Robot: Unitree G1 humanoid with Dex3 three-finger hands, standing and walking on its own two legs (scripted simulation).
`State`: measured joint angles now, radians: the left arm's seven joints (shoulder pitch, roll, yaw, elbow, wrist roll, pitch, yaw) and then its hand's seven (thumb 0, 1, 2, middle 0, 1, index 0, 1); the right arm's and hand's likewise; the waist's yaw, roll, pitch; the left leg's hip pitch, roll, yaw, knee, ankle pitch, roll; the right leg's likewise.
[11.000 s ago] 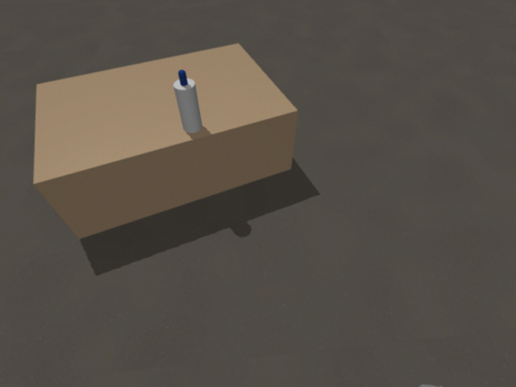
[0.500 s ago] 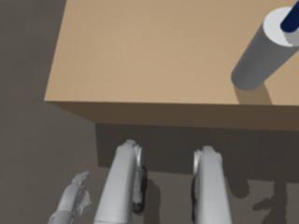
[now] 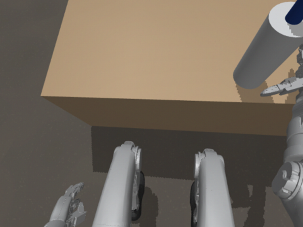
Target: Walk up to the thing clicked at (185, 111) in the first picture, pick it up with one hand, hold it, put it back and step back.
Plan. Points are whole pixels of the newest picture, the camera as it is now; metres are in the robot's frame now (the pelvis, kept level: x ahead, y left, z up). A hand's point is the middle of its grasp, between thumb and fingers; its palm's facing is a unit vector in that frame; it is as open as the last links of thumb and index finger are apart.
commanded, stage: close in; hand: right
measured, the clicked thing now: (271, 46) +0.51 -0.23 +0.05
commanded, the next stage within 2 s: rest palm in 0.12 s
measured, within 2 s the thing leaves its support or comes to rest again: leaves its support in 1.70 s
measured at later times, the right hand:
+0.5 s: hand (268, 65) +0.49 -0.24 +0.01, palm faces +0.22 +0.98 -0.01, open 17.1 cm
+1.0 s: hand (263, 63) +0.51 -0.24 +0.00, palm faces +0.23 +0.97 -0.02, open 12.1 cm
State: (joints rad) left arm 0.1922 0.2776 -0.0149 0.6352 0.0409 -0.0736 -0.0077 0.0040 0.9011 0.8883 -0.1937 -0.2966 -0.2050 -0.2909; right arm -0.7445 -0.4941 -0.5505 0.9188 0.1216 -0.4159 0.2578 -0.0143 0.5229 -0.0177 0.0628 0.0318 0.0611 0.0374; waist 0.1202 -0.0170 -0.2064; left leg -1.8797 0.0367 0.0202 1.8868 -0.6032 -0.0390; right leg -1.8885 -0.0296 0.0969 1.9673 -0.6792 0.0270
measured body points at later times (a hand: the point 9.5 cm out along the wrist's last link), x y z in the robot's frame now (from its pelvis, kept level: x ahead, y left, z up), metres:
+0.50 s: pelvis +0.01 +0.00 -0.01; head +0.20 -0.02 +0.40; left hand +0.14 +0.26 -0.13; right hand +0.47 -0.29 +0.02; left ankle +0.10 +0.14 -0.44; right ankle +0.07 -0.13 -0.44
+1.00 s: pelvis +0.00 +0.00 -0.02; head +0.21 -0.02 +0.38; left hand +0.10 +0.28 -0.14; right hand +0.49 -0.29 +0.00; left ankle +0.10 +0.14 -0.44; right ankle +0.07 -0.13 -0.44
